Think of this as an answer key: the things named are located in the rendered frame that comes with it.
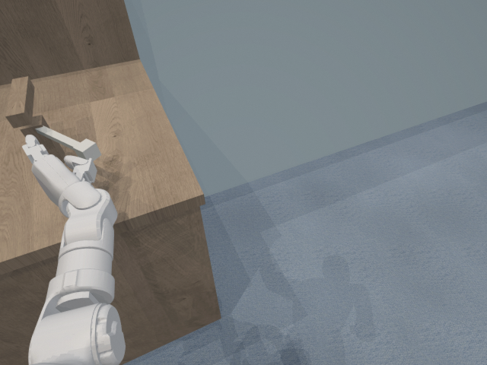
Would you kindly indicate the left robot forearm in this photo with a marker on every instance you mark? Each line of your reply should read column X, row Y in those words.
column 83, row 275

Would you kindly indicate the robot left upper arm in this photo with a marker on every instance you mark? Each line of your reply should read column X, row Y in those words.
column 90, row 335

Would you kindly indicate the tap lever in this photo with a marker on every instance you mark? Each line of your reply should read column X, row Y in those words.
column 85, row 149

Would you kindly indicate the counter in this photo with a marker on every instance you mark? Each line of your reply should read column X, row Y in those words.
column 73, row 66

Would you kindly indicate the left robot hand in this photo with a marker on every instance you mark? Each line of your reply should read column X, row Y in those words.
column 52, row 174

